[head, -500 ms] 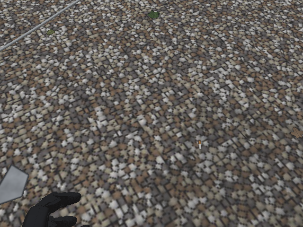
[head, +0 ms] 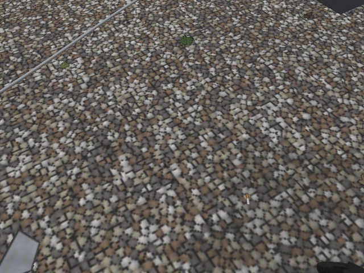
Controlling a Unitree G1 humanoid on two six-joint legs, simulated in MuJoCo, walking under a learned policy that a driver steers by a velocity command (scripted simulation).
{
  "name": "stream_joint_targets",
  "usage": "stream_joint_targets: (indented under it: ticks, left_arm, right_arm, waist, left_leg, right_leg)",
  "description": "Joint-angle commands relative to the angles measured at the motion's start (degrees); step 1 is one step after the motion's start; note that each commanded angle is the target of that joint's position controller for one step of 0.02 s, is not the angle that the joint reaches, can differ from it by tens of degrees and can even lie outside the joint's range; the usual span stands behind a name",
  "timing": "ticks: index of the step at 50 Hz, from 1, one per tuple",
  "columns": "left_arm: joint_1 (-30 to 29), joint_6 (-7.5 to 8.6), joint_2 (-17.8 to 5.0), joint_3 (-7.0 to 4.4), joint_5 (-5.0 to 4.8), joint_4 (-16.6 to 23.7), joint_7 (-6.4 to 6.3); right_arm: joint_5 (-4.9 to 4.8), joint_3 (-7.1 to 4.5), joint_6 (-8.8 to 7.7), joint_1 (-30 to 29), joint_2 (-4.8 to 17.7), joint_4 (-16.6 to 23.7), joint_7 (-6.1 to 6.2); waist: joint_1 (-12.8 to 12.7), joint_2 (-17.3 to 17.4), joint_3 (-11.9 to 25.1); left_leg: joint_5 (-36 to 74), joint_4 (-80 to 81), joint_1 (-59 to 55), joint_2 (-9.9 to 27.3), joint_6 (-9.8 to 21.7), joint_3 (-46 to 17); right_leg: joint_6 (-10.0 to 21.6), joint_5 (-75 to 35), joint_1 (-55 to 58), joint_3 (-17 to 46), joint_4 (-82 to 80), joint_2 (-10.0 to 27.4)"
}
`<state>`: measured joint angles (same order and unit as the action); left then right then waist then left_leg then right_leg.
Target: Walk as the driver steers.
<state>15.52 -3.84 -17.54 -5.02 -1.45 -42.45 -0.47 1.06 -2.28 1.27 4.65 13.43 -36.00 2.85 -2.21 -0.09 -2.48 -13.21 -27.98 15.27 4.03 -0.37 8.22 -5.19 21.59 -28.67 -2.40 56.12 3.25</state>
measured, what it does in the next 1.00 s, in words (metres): walks ahead: right foot, then left foot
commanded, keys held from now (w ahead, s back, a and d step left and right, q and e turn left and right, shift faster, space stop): e+shift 0.26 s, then w+e+shift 0.02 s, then w+q+shift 0.68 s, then w+e+shift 0.04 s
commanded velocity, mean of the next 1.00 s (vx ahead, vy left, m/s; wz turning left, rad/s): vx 0.52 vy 0.00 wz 0.05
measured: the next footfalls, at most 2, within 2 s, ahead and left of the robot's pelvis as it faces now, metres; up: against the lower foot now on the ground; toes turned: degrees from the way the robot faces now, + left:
right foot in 0.10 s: +0.04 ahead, -0.13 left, +0.00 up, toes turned -10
left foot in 0.74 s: +0.25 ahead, +0.06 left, +0.00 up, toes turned -3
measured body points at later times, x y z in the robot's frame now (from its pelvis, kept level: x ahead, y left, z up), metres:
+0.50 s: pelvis +0.05 -0.05 +0.01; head +0.04 -0.06 +0.46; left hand +0.28 +0.16 -0.06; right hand +0.09 -0.36 -0.09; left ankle +0.14 +0.09 -0.68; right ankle +0.00 -0.12 -0.74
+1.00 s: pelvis +0.35 +0.02 +0.00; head +0.37 +0.05 +0.45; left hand +0.54 +0.27 -0.09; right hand +0.33 -0.26 -0.10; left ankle +0.21 +0.06 -0.74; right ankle +0.50 -0.15 -0.67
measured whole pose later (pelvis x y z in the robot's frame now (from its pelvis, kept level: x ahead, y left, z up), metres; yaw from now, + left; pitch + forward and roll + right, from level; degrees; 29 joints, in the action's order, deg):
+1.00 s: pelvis +0.35 +0.02 +0.00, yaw +6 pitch +4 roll -1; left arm 5.5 2.0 -16.5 -0.2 3.5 -36.3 2.7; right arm 0.0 -2.7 -2.8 30.3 15.6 -46.1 -1.1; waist 4.5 -1.8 0.5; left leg -18.6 -15.8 -0.5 -7.0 7.7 -8.8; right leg -2.8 6.7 -41.9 1.6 51.0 4.8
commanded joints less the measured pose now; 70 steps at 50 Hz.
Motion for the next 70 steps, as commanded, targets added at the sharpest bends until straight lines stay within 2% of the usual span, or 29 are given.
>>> stream_joint_targets:
  ticks: [1, 4, 5, 6, 7, 8, 10, 13, 16, 24, 25, 28, 34, 36, 37, 38, 39, 41, 42, 46, 53, 56, 58, 59, 60, 61, 64, 67, 70]
  left_arm:
    - [-3.48, 0.85, -3.11, -0.38, 0.09, 7.73, 1.68]
    - [1.34, 0.2, -3.97, -1.49, 0.01, 7.29, 2.04]
    - [3.89, 0.21, -6.21, -2.6, 0.51, 6.53, 1.25]
    - [6.11, 0.62, -15.89, -5.22, 0.8, 7.42, -0.24]
    - [5.74, 2.14, -16.95, -4.82, 3.08, 9.36, 0.21]
    - [4.94, 3.54, -14.99, -4.3, 3.47, 9.38, 0.74]
    - [-1.06, 4.06, -11.44, -3.35, 0.61, 9.9, -0.23]
    - [-5.58, 2.62, -8.78, -2.23, 0.17, 11.75, -1.7]
    - [-2.72, 3.47, -8.15, -1.65, -0.31, 11.06, -1.82]
    - [-0.3, 7.38, -9.17, -0.53, 1.77, 7.85, -0.54]
    - [2.76, 6.71, -9.07, -0.36, 4.51, 7.44, 0.67]
    - [-0.63, 7.02, -8.67, -0.27, 4.39, 7.76, 1.11]
    - [-2.83, 7.66, -8.85, -0.75, 4.41, 6.39, 0.11]
    - [-2.81, 7.15, -7.83, -0.31, 4.65, 5.75, 0.1]
    - [-5.47, 7.11, -5.18, 0.89, 5.51, 7.63, 0.05]
    - [-7.28, 7.84, 1.16, 2.85, 4.91, 11.99, 1.1]
    - [-10.3, 8.81, -1.48, 2.75, 5.6, 12.57, 1.46]
    - [-10.59, 10.06, -5.87, 1.96, 5.35, 10.63, 2.22]
    - [-9.66, 9.72, -5.49, 2.19, 5.74, 10.01, 2.26]
    - [-12.43, 6.37, -4.23, 3.14, 5.37, 10.0, 2.94]
    - [-24.38, 7.12, -1.25, 4.99, 3.34, 11.9, 3.52]
    - [-16.62, 7.23, -4.87, 3.61, 3.04, 9.38, 2.55]
    - [5.71, 6.87, -9.07, 1.63, 1.98, 2.46, 1.06]
    - [18.49, 6.42, -11.01, 0.45, 2.03, -1.22, 0.06]
    - [21.98, 6.22, -16.63, -1.61, 3.31, -2.48, -0.2]
    - [14.82, 5.9, -13.82, -1.1, 2.71, -2.75, 0.87]
    - [8.5, 6.85, -5.85, 0.05, 2.28, -3.4, 1.43]
    - [8.18, 8.12, -5.71, 0.73, 2.14, -5.53, 0.89]
    - [6.62, 9.07, -7.68, -0.16, 2.05, -4.11, 0.84]
  right_arm:
    - [-0.79, -4.25, -0.56, 0.22, 11.24, 2.08, 0.04]
    - [-2.54, -4.79, -0.9, -0.8, 10.87, 0.94, -0.7]
    - [-2.39, -4.6, -0.92, 2.15, 8.86, -0.52, -1.15]
    - [-0.01, -3.74, -0.87, 1.75, 5.65, 1.76, -1.5]
    - [0.51, -3.35, -1.21, -6.41, 5.72, 5.19, -1.02]
    - [-0.32, -3.87, -1.33, -8.22, 7.58, 4.94, -0.73]
    - [-0.54, -4.31, -1.62, -5.98, 8.01, 3.07, 0.17]
    - [-0.36, -4.73, -1.88, -2.87, 8.09, 1.7, -0.14]
    - [-1.48, -4.34, -2.61, 0.17, 8.09, -0.41, -2.09]
    - [-2.69, -3.28, -5.19, -1.52, 8.81, 0.25, -3.65]
    - [2.45, -2.9, -2.58, 0.05, 8.53, -1.23, -5.66]
    - [0.31, -3.05, -0.94, 1.28, 8.92, -0.74, -7.84]
    - [-0.11, -2.64, -1.01, 4.45, 9.57, -0.01, -7.89]
    - [0.44, -3.35, -1.77, 16.89, 10.42, -4.47, -6.93]
    - [0.98, -4.9, -2.58, 31.84, 15.39, -8.51, -5.82]
    - [0.45, -5.13, -3.19, 29.17, 20.56, -6.65, -5.54]
    - [-0.22, -4.99, -3.01, 24.25, 18.7, -4.22, -5.23]
    - [0.04, -4.79, -3.14, 22.9, 16.5, -4.08, -4.44]
    - [-0.46, -4.32, -3.35, 22.0, 15.47, -4.09, -4.06]
    - [-1.04, -3.37, -4.84, 22.48, 12.97, -5.09, -3.69]
    - [-1.72, -2.16, -6.69, 26.9, 11.13, -10.68, -3.18]
    - [-0.3, -2.76, -7.34, 24.83, 15.2, -11.85, -2.44]
    - [2.22, -3.42, -5.94, 20.57, 16.55, -11.78, -1.55]
    - [2.77, -3.12, -5.5, 17.3, 15.67, -11.27, -1.07]
    - [0.86, -1.46, -6.08, 18.27, 8.78, -8.11, -2.1]
    - [0.66, -0.52, -7.68, 20.1, 7.96, -6.77, -3.38]
    - [2.33, 0.77, -8.64, 7.37, 9.93, -3.6, -3.65]
    - [3.93, 2.17, -6.04, 5.64, 7.82, -0.62, -3.96]
    - [2.62, 3.67, -5.78, -4.62, 6.94, 4.18, -5.0]
  waist:
    - [3.07, 9.05, 8.3]
    - [0.08, 7.33, 7.99]
    - [-0.31, 1.45, 7.05]
    - [0.6, -19.67, 5.64]
    - [-2.31, -19.8, 8.94]
    - [-3.2, -11.24, 10.08]
    - [0.49, -4.71, 7.87]
    - [2.83, -6.22, 9.17]
    - [1.47, -7.4, 10.95]
    - [-1.87, -8.72, 1.18]
    - [-2.23, -8.44, 2.14]
    - [-0.24, -8.97, -0.63]
    - [2.58, -5.31, -1.57]
    - [7.97, 1.48, 2.51]
    - [14.14, 13.16, 7.28]
    - [9.7, 26.63, 5.6]
    - [9.89, 18.63, 4.48]
    - [7.66, 1.56, 3.77]
    - [5.99, -0.23, 2.46]
    - [4.76, 1.96, -2.94]
    - [9.2, 4.46, -4.06]
    - [3.65, 7.87, 2.3]
    - [-7.63, 8.82, 12.09]
    - [-13.9, 5.63, 16.15]
    - [-10.84, -12.49, 18.44]
    - [-4.17, -18.09, 18.67]
    - [-1.16, 3.1, 3.74]
    - [4.11, -0.53, -2.28]
    - [3.2, -0.83, -6.34]
  left_leg:
    - [20.91, 5.89, -8.76, 16.23, 11.56, -7.37]
    - [16.61, -0.83, -5.58, 15.79, 7.05, -3.43]
    - [8.28, -8.76, -0.77, 11.95, 3.05, -0.05]
    - [-15.45, -28.77, 17.51, 3.1, -3.88, 5.21]
    - [-27.52, -41.36, 27.25, -4.69, -5.13, -6.76]
    - [-24.69, -45.41, 29.01, -3.92, -3.58, -11.76]
    - [-14.61, -42.4, 29.74, -2.48, -1.99, -14.16]
    - [-6.86, -38.69, 24.33, -4.48, -2.87, -13.93]
    - [-0.96, -27.21, 23.32, -3.82, -3.23, -11.48]
    - [4.67, -18.53, 29.37, 0.57, -0.35, -10.28]
    - [2.82, -18.29, 25.74, -2.07, -0.97, -8.3]
    - [3.78, -17.12, 22.63, -2.08, -0.3, -8.09]
    - [-4.11, -10.52, 12.01, -0.31, 6.83, -2.66]
    - [-8.07, -5.31, -3.87, -6.05, 9.1, -0.18]
    - [-22.22, 0.46, -17.73, -0.84, 12.25, -15.35]
    - [-36.64, 15.01, -25.89, 9.26, 17.75, -48.96]
    - [-35.17, 20.39, -27.1, 12.06, 18.98, -57.68]
    - [-23.15, 14.96, -21.8, 10.17, 17.14, -44.97]
    - [-19.86, 15.96, -16.99, 7.8, 15.8, -40.39]
    - [-5.75, 20.48, -9.2, 1.44, 15.82, -31.75]
    - [31.53, 24.49, -13.99, 0.43, 10.96, -20.74]
    - [64.99, 15.21, -22.98, 3.69, 7.87, -15.99]
    - [77.95, -8.42, -22.15, 4.62, 6.96, -12.35]
    - [68.81, -28.02, -11.87, 3.07, 6.45, -10.16]
    - [24.9, -57.61, 11.25, -7.68, 2.71, -8.91]
    - [-9.2, -62.61, 25.05, -12.93, 2.83, -13.8]
    - [-2.21, -51.47, 24.44, -3.31, 3.39, -16.28]
    - [-6.87, -40.74, 21.79, -0.24, 0.52, -14.72]
    - [3.08, -21.87, 14.74, 0.93, -2.12, -10.28]
  right_leg:
    - [1.65, 0.13, 2.63, -1.58, -8.98, 1.02]
    - [5.53, -8.07, 11.35, -4.26, -21.76, -1.5]
    - [8.19, -16.32, 16.85, -0.49, -28.17, -2.25]
    - [16.19, -43.62, 26.64, 22.53, -32.64, 12.28]
    - [26.86, -44.66, 26.85, 36.42, -35.61, 18.03]
    - [25.99, -38.31, 28.07, 32.67, -36.54, 16.78]
    - [19.93, -31.72, 26.77, 26.24, -35.3, 11.65]
    - [17.46, -30.43, 22.74, 23.34, -35.27, 7.59]
    - [16.97, 6.6, 24.22, 24.55, -41.33, 7.02]
    - [16.95, 12.65, 24.68, 23.66, -47.03, 13.1]
    - [15.29, 15.91, 22.82, 19.73, -49.62, 10.47]
    - [13.04, 12.99, 19.74, 12.85, -51.01, 11.01]
    - [11.89, 10.55, 21.11, 3.49, -48.81, 14.08]
    - [10.9, -10.28, 16.68, -5.64, -27.81, 8.96]
    - [9.0, -20.7, 4.65, -9.44, -0.8, 4.0]
    - [6.04, 6.86, -19.82, -2.57, 12.73, -7.93]
    - [6.06, 4.49, -28.27, 5.77, 19.06, -5.61]
    - [5.97, -4.48, -24.73, 6.68, 16.19, 0.21]
    - [5.18, -6.07, -21.02, 6.11, 12.09, 1.55]
    - [2.21, -10.91, -17.63, 2.69, 2.93, 1.24]
    - [6.83, -28.25, -6.41, -5.42, -23.08, -2.47]
    - [10.97, -21.63, 4.47, -6.52, -24.48, -7.53]
    - [12.97, -13.89, 22.99, -6.99, -22.53, -10.5]
    - [14.97, -6.63, 37.2, -1.25, -20.93, -5.82]
    - [24.15, 12.09, 49.6, 26.93, -24.17, 6.13]
    - [28.41, 14.07, 51.07, 55.55, -39.16, 12.28]
    - [25.04, 5.34, 28.66, 39.91, -42.42, 7.88]
    - [24.34, -2.02, 14.58, 31.56, -45.32, 2.63]
    - [23.03, -5.65, 1.93, 25.73, -51.08, -0.67]
Velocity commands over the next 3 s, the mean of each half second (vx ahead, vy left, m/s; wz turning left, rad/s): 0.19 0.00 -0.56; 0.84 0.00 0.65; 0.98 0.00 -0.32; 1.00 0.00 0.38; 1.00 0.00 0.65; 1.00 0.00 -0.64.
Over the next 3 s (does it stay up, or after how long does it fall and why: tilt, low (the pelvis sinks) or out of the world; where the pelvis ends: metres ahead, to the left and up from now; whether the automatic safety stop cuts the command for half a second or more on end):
stays up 2.26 0.32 -0.02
